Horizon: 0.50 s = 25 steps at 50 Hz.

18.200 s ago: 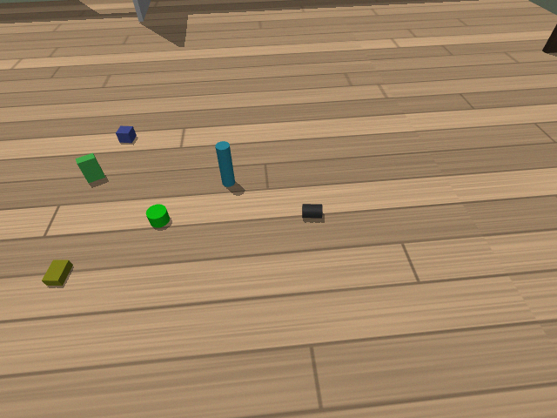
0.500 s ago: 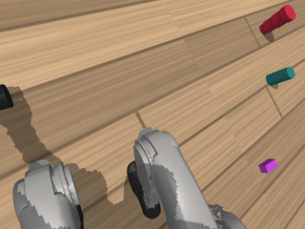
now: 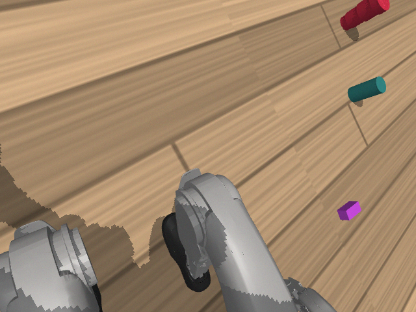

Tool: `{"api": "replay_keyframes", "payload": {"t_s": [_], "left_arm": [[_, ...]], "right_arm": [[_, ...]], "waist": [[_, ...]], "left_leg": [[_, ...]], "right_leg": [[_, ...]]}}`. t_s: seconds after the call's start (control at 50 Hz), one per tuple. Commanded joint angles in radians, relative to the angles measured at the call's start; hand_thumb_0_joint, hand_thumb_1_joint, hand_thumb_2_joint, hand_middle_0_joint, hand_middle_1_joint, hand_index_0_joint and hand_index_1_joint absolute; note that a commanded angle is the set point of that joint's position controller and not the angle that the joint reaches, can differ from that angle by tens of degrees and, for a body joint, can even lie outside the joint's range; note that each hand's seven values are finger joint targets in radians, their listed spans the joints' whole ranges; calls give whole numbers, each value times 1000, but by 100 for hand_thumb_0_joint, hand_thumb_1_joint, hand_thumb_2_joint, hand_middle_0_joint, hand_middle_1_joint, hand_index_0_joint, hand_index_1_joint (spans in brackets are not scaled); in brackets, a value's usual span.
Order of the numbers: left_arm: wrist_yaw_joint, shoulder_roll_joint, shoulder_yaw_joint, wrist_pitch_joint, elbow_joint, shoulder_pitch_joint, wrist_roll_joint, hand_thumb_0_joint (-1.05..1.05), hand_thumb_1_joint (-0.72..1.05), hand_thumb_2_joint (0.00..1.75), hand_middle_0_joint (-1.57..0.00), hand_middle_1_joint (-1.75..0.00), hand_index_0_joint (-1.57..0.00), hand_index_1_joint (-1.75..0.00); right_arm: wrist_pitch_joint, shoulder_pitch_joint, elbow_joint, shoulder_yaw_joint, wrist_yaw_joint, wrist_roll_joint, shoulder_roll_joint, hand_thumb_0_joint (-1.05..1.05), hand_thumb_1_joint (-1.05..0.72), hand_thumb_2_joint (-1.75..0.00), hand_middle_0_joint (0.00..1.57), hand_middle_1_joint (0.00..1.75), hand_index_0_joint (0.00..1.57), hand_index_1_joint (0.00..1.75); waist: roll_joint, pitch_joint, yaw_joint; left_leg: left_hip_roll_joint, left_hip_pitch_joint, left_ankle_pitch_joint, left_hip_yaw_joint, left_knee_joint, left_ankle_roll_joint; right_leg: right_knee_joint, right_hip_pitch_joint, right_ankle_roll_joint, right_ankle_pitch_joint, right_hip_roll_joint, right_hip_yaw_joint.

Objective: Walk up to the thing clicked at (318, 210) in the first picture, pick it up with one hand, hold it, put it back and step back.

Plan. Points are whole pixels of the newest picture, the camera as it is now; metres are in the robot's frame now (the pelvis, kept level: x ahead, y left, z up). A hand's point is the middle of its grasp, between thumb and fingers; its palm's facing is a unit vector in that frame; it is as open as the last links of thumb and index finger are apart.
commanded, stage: rest palm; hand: left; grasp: from above
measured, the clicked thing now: out of the picture +0.49 +0.32 -0.28
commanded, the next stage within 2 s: close in 0.72 s
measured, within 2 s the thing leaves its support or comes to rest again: neither
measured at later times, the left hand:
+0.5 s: hand out of the picture +0.47 +0.31 -0.25, palm faces -0.45 -0.12 -0.89, open 13.7 cm
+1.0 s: hand out of the picture +0.46 +0.31 -0.25, palm faces -0.45 -0.12 -0.89, open 12.7 cm
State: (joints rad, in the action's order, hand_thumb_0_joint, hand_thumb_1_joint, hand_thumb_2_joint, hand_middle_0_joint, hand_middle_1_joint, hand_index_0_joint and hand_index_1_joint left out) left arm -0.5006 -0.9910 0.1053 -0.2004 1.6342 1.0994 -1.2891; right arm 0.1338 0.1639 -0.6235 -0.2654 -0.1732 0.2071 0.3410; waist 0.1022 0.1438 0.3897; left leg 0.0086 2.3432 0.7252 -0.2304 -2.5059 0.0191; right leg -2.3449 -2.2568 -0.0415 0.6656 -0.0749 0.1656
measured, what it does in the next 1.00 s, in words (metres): stands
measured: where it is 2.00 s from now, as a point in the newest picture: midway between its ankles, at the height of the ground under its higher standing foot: (145, 292)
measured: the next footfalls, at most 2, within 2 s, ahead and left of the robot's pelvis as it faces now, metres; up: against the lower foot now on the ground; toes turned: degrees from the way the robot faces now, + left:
none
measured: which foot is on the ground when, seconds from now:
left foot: down 0.00-1.00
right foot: down 0.00-1.00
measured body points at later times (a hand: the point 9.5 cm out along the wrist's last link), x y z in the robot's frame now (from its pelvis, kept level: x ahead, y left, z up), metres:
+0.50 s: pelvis +0.00 +0.00 +0.00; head +0.29 +0.12 +0.32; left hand +0.49 +0.32 -0.20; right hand +0.03 -0.25 -0.05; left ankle +0.06 +0.13 -0.28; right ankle +0.11 -0.11 -0.28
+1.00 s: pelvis +0.00 +0.00 +0.00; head +0.29 +0.12 +0.32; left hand +0.48 +0.31 -0.20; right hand +0.03 -0.25 -0.05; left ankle +0.06 +0.13 -0.28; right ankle +0.11 -0.11 -0.28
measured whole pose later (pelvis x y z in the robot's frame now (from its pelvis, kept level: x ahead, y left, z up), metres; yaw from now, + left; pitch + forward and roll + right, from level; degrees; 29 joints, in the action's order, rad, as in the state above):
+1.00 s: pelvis +0.00 +0.00 +0.00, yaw -1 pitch +29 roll -14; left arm -0.58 -1.04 0.09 -0.20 1.70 1.11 -1.28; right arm 0.19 0.14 -0.61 -0.32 -0.21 0.22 0.36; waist 0.14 0.19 0.41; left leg 0.00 2.32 0.73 -0.26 -2.51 0.02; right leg -2.33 -2.23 -0.05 0.65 -0.09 0.19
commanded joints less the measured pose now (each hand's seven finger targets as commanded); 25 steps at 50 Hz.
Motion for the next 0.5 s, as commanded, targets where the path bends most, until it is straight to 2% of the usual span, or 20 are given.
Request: {"api": "replay_keyframes", "payload": {"t_s": [0.0,0.04,0.06,0.1,0.16,0.2,0.22,0.24,0.26,0.28,0.34,0.38,0.4,0.44,0.48], "left_arm": [[-58,-235,18,-4,-103,267,9,0,-50,99,-14,-88,-11,-91],[-57,-203,-11,-4,-67,272,3,0,-49,97,-14,-89,-12,-91],[-62,-221,1,-5,-91,278,3,0,-48,99,-15,-89,-13,-92],[-70,-200,-18,-7,-61,295,6,0,-48,96,-15,-89,-13,-91],[-81,-217,-14,-5,-29,270,1,0,-47,95,-15,-90,-13,-91],[-93,-227,-7,-8,-61,299,0,0,-46,96,-15,-92,-13,-93],[-89,-198,-31,-3,-38,296,-3,0,-46,95,-15,-91,-14,-93],[-89,-182,-46,-4,-64,315,1,0,-47,95,-14,-90,-13,-92],[-97,-219,-26,1,-25,286,2,0,-47,95,-15,-90,-13,-92],[-101,-227,-17,-1,-30,293,2,0,-46,95,-15,-90,-14,-92],[-106,-229,-19,6,-23,295,-4,0,-46,94,-15,-90,-14,-91],[-115,-247,-8,7,-14,289,8,0,-46,94,-16,-90,-14,-91],[-117,-256,-4,6,-32,290,6,0,-46,94,-16,-89,-14,-91],[-112,-238,-15,12,1,273,3,0,-45,95,-16,-90,-15,-92],[-118,-274,2,9,-33,275,11,0,-43,97,-19,-90,-16,-92]], "right_arm": [[0,227,-35,89,1,3,310,0,-90,-90,20,30,20,30],[8,214,-34,87,-4,5,311,0,-90,-90,20,30,20,30],[7,223,-39,87,-4,7,315,0,-90,-90,20,30,20,30],[15,215,-37,81,-8,9,312,0,-90,-90,20,30,20,30],[19,201,-31,75,-11,7,315,0,-90,-90,20,30,20,30],[23,196,-28,77,-11,8,323,0,-90,-90,20,30,20,30],[29,196,-27,72,-16,11,319,0,-90,-90,20,30,20,30],[33,188,-19,73,-17,9,320,0,-90,-90,20,30,20,30],[32,188,-30,71,-16,7,322,0,-90,-90,20,30,20,30],[34,196,-24,64,-17,8,324,0,-90,-90,20,30,20,30],[42,192,-25,59,-21,12,324,0,-90,-90,20,30,20,30],[45,196,-17,57,-20,10,332,0,-90,-90,20,30,20,30],[46,191,-15,58,-20,9,338,0,-90,-91,20,30,20,30],[51,191,-14,58,-23,12,336,0,-90,-91,20,30,20,30],[50,188,-10,54,-23,9,334,0,-90,-91,20,30,20,30]], "waist": [[-515,-694,44],[-502,-642,58],[-493,-661,60],[-502,-648,71],[-477,-634,66],[-526,-653,59],[-528,-632,73],[-528,-650,72],[-518,-637,69],[-501,-638,74],[-500,-620,74],[-496,-624,77],[-507,-626,68],[-501,-600,77],[-524,-644,62]], "left_leg": [[-35,-514,-291,91,241,-32],[-35,-491,-263,91,232,-34],[-37,-506,-277,89,233,-35],[-37,-504,-258,87,234,-36],[-37,-473,-233,88,241,-38],[-41,-523,-258,76,251,-27],[-40,-518,-251,76,249,-27],[-42,-540,-265,73,251,-26],[-44,-526,-257,71,251,-28],[-40,-498,-249,75,244,-32],[-42,-496,-255,77,235,-32],[-43,-484,-237,77,244,-34],[-44,-495,-243,72,244,-30],[-44,-487,-231,72,246,-29],[-48,-513,-247,68,248,-27]], "right_leg": [[203,417,71,-305,-27,89],[206,382,72,-283,-27,90],[208,394,68,-294,-28,93],[205,388,67,-286,-26,93],[213,396,66,-264,-31,93],[199,375,72,-274,-27,103],[193,362,72,-270,-28,102],[194,365,69,-282,-28,105],[197,372,69,-278,-30,103],[199,379,65,-275,-31,103],[201,377,68,-279,-31,101],[209,398,65,-269,-31,101],[203,385,68,-269,-29,104],[199,377,70,-258,-32,104],[199,404,68,-272,-34,104]]}}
